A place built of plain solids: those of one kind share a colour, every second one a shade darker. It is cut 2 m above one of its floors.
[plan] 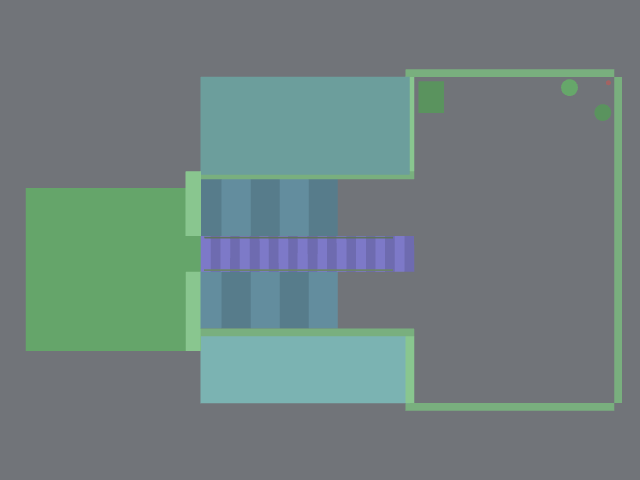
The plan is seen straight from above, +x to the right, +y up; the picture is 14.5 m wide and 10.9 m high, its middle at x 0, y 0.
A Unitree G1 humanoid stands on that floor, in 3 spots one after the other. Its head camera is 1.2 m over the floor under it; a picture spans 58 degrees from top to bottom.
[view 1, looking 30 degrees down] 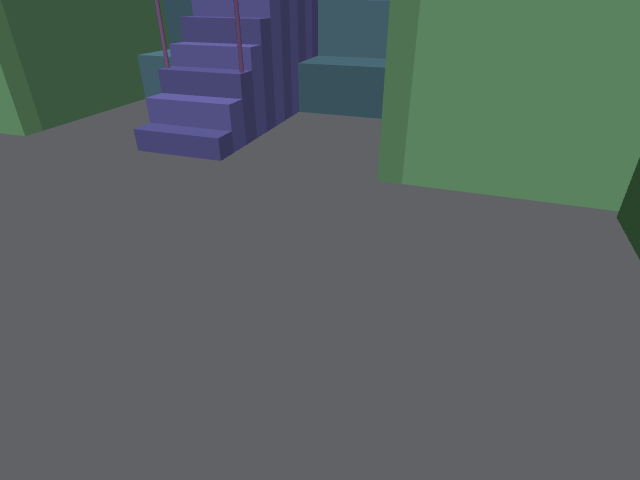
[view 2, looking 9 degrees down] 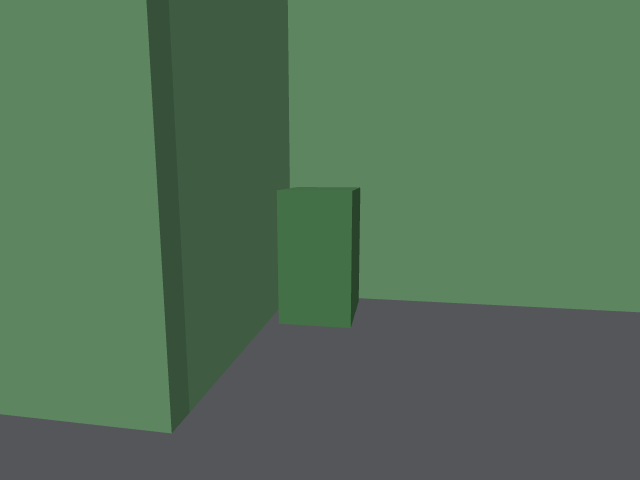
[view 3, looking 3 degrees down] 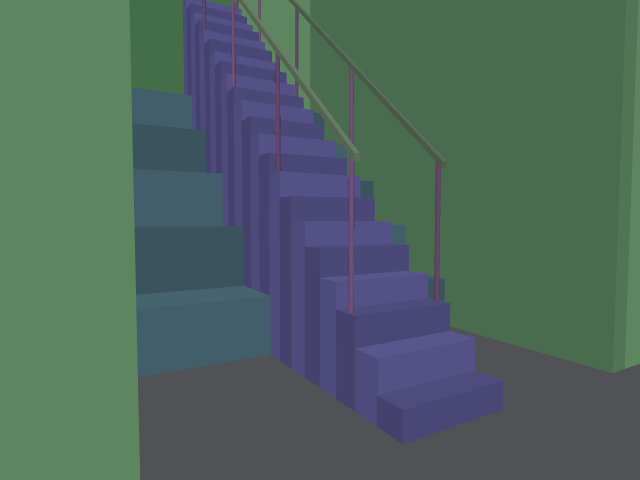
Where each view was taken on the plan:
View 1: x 5.05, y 1.94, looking -161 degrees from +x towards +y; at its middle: ground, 2.40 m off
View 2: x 3.14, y -0.31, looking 100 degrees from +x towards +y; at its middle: bin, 3.29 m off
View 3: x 3.85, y -2.21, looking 150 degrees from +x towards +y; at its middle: tread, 3.25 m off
